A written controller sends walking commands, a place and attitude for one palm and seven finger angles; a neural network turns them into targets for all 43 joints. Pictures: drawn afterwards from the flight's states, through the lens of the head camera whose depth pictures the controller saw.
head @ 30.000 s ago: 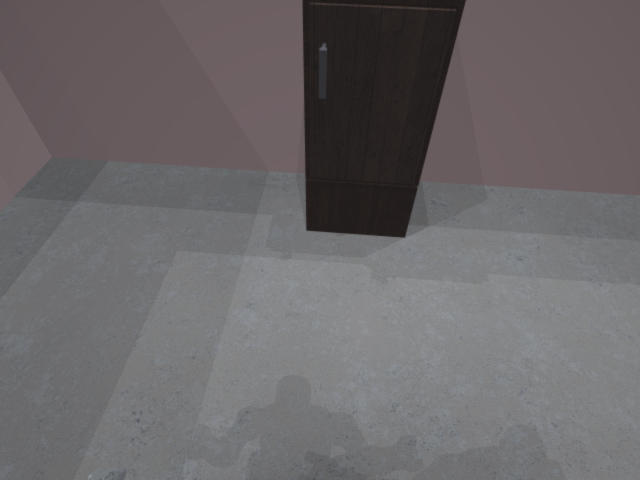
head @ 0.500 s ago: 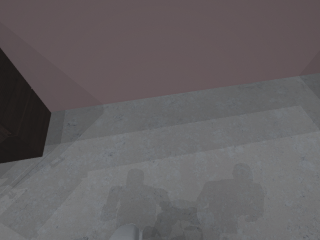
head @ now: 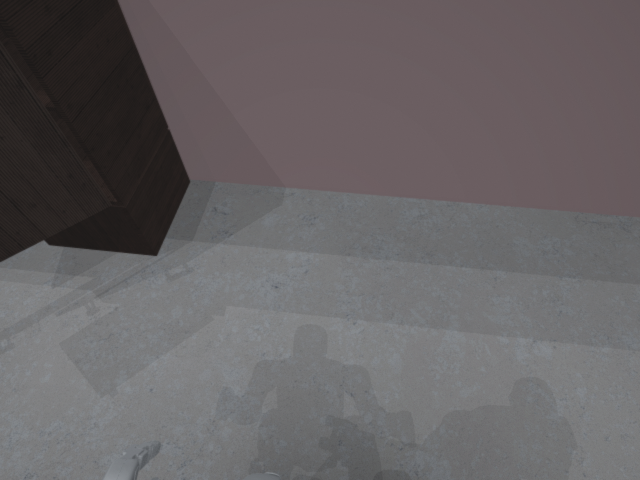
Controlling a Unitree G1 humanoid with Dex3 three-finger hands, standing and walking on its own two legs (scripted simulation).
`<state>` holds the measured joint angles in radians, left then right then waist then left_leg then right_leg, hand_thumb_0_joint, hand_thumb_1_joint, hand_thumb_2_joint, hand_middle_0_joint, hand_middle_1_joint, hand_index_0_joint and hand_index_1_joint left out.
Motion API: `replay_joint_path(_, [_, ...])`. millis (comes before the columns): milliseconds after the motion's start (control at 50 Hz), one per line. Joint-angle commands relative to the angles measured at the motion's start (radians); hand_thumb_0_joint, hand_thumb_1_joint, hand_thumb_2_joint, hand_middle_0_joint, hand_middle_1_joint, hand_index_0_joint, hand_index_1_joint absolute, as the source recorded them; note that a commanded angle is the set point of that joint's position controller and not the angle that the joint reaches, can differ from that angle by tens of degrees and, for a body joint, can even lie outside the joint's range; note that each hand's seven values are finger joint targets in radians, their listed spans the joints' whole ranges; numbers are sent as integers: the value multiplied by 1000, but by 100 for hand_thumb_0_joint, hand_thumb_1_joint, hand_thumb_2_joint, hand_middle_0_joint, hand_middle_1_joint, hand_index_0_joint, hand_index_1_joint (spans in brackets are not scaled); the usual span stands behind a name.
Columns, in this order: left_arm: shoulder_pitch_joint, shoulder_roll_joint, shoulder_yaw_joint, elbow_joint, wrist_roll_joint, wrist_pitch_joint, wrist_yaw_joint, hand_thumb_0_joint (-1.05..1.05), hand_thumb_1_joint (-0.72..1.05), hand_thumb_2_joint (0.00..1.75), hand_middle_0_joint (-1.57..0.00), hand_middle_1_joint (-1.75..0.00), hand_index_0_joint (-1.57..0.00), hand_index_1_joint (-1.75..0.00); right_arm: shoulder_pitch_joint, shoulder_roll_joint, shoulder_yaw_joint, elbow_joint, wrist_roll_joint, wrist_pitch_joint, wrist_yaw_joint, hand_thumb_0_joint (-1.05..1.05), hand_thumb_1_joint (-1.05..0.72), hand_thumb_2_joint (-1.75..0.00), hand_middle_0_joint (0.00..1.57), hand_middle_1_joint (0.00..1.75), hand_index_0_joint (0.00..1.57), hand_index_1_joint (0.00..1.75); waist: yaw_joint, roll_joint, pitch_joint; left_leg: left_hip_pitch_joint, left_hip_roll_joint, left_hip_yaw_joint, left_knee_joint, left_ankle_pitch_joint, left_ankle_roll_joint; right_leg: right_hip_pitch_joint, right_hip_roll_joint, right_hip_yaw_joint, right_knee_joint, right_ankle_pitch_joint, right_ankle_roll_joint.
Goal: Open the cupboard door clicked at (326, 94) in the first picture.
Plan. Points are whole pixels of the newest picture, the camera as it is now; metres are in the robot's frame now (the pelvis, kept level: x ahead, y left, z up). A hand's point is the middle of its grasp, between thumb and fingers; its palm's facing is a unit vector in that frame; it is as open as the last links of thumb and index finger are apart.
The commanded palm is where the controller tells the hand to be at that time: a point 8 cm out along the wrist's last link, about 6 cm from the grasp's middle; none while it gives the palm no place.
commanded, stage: turn to face it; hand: left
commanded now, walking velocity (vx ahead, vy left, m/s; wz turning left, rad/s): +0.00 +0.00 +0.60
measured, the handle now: out of the picture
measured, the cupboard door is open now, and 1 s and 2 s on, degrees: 47 47 47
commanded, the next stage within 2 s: take the last steps up to it in 0.96 s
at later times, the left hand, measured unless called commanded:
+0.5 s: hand out of the picture +0.01 +0.23 -0.17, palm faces +0.35 -0.90 -0.25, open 7.4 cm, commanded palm none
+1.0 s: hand out of the picture -0.04 +0.15 -0.16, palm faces +0.59 -0.78 -0.21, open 7.4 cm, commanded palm none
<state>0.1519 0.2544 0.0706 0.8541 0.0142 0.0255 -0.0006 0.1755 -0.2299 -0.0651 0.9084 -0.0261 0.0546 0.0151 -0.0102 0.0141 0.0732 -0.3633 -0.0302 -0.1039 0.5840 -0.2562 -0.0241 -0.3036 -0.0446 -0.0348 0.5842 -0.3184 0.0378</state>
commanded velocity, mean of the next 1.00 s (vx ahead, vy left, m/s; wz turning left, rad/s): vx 0.00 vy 0.00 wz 0.49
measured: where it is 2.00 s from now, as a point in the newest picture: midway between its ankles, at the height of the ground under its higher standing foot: outside the picture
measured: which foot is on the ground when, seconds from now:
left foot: down 0.00-0.00, up 0.02-0.32, down 0.34-0.68, up 0.70-1.00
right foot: down 0.00-0.34, up 0.36-0.66, down 0.68-1.00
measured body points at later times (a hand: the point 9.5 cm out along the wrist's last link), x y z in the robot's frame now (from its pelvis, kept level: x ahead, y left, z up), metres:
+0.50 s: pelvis +0.01 +0.00 +0.00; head +0.05 +0.03 +0.45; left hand -0.01 +0.28 -0.15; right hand +0.20 -0.21 -0.12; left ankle +0.00 +0.11 -0.73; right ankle +0.03 -0.14 -0.66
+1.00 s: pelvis +0.04 -0.03 +0.01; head +0.07 +0.00 +0.45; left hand -0.07 +0.19 -0.15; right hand +0.27 -0.18 -0.13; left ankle -0.03 +0.06 -0.71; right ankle +0.08 -0.15 -0.73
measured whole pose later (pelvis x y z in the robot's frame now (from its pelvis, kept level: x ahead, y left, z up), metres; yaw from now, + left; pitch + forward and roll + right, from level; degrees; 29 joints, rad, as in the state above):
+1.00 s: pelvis +0.04 -0.03 +0.01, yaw +35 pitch +0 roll +1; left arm 0.26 0.19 0.04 0.93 0.02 0.00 0.01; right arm 0.10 -0.22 -0.05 0.95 -0.01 0.05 0.02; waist 0.02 -0.04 0.10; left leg -0.31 -0.01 0.06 0.65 -0.38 -0.04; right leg -0.22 -0.13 -0.18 0.56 -0.34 0.02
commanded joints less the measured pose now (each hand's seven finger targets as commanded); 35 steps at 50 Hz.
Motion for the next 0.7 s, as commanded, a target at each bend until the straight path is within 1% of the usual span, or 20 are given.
replay_joint_path(0, [125,211,43,-49,13,-33,34,0,90,90,-20,-30,-20,-30,-77,-139,-51,-120,8,-13,-3,0,-90,-90,20,30,20,30,63,-264,-112,-243,6,27,526,-330,-7,176,-453,374,-335,112,-207])
replay_joint_path(20, [68,172,35,-58,9,-30,37,0,90,90,-20,-30,-20,-30,-88,-126,-54,-102,6,-3,-1,0,-90,-90,20,30,20,30,35,-267,-66,-249,29,27,631,-279,-11,117,-389,322,-320,137,-199])
replay_joint_path(40, [16,138,23,-69,8,-29,36,0,90,90,-20,-30,-20,-30,-71,-121,-51,-86,5,2,6,0,-90,-90,20,30,20,30,7,-252,-39,-251,52,45,673,-212,-21,104,-331,196,-290,214,-179])
replay_joint_path(80, [0,114,16,-73,11,-33,35,0,90,90,-20,-30,-20,-30,-52,-88,-39,-72,11,3,16,0,-90,-90,20,30,20,30,-9,-248,-64,-222,58,94,594,-179,-39,152,-277,48,-240,410,-149])
replay_joint_path(120, [53,125,20,-58,11,-37,35,0,90,90,-20,-30,-20,-30,-88,-69,-27,-74,13,0,19,0,-90,-90,20,30,20,30,22,-220,-89,-189,54,144,429,-190,-49,237,-272,-7,-197,562,-142])
replay_joint_path(200, [136,172,37,-21,14,-35,33,0,90,90,-20,-30,-20,-30,-141,-48,-11,-86,18,-13,21,0,-90,-90,20,30,20,30,67,-215,-110,-111,33,209,188,-200,-35,316,-308,-31,-123,713,-145])
replay_joint_path(260, [118,184,44,-18,8,-33,27,0,90,90,-20,-30,-20,-30,-75,-72,-14,-73,15,-22,15,0,-90,-90,20,30,20,30,26,-205,-137,37,11,230,-10,-68,-13,264,-299,-84,-24,691,-97])
replay_joint_path(280, [101,178,44,-20,3,-32,23,0,90,90,-20,-30,-20,-30,-21,-99,-22,-63,12,-27,16,0,-90,-90,20,30,20,30,-11,-163,-162,160,26,209,-124,47,1,193,-287,-115,84,633,-61])
replay_joint_path(300, [96,139,40,-46,-5,-26,18,0,90,90,-20,-30,-20,-30,51,-192,-46,-51,2,-36,10,0,-90,-90,20,30,20,30,-52,52,-217,364,196,-2,-163,322,81,-25,-213,-157,273,339,1])
replay_joint_path(320, [37,67,13,-97,-8,-22,13,0,90,90,-20,-30,-20,-30,144,-296,-73,-37,-1,-34,0,0,-90,-90,20,30,20,30,-102,315,-219,446,453,-336,-186,758,253,-279,-79,-126,493,-359,55])
replay_joint_path(340, [-16,97,14,-115,4,-6,24,0,90,90,-20,-30,-20,-30,184,-295,-68,-15,3,-29,-7,0,-90,-90,20,30,20,30,-109,180,-227,409,462,-304,-173,644,289,-298,-78,-7,574,-366,35])
replay_joint_path(360, [-38,69,17,-102,0,-5,27,0,90,90,-20,-30,-20,-30,141,-272,-66,-30,0,-34,-22,0,-90,-90,20,30,20,30,-91,227,-209,370,406,-285,-182,552,272,-330,-80,20,594,-305,36])
replay_joint_path(400, [-31,80,20,-67,1,1,16,0,90,90,-20,-30,-20,-30,25,-216,-47,-61,-2,-35,-30,0,-90,-90,20,30,20,30,-42,179,-123,199,323,-194,-227,375,213,-270,-79,47,586,-182,39])
replay_joint_path(440, [12,71,23,-42,3,9,8,0,90,90,-20,-30,-20,-30,-21,-202,-39,-73,-3,-38,-28,0,-90,-90,20,30,20,30,-6,124,-92,146,269,-141,-250,272,178,-222,-61,30,523,-118,39])
replay_joint_path(520, [13,63,19,-51,2,10,6,0,90,90,-20,-30,-20,-30,-33,-212,-45,-78,-5,-32,-21,0,-90,-90,20,30,20,30,-5,127,-92,86,241,-169,-262,111,176,-116,-20,7,313,-124,33])
replay_joint_path(600, [78,63,18,-48,-1,-5,9,0,90,90,-20,-30,-20,-30,-58,-211,-55,-87,-2,-22,-18,0,-90,-90,20,30,20,30,20,148,-127,38,207,-211,-190,153,159,59,36,-17,62,-47,21])
replay_joint_path(620, [113,75,23,-38,-2,-13,11,0,90,90,-20,-30,-20,-30,-73,-201,-54,-93,4,-20,-18,0,-90,-90,20,30,20,30,42,131,-130,-18,175,-194,-142,136,130,157,30,-21,-64,34,17])
replay_joint_path(640, [155,125,34,-34,5,-23,19,0,90,90,-20,-30,-20,-30,-74,-160,-50,-104,11,-19,-13,0,-90,-90,20,30,20,30,64,8,-144,-115,104,-146,-32,34,81,270,-66,76,-215,25,-7])
replay_joint_path(660, [172,214,51,-35,20,-33,27,0,90,90,-20,-30,-20,-30,-65,-93,-40,-123,18,-22,-8,0,-90,-90,20,30,20,30,72,-288,-138,-271,-44,38,208,-222,-3,328,-337,368,-323,46,-109])
replay_joint_path(680, [145,234,41,-51,17,-27,29,0,90,90,-20,-30,-20,-30,-88,-118,-43,-135,11,-19,-2,0,-90,-90,20,30,20,30,72,-259,-107,-227,-25,46,441,-356,-7,179,-461,398,-340,124,-195])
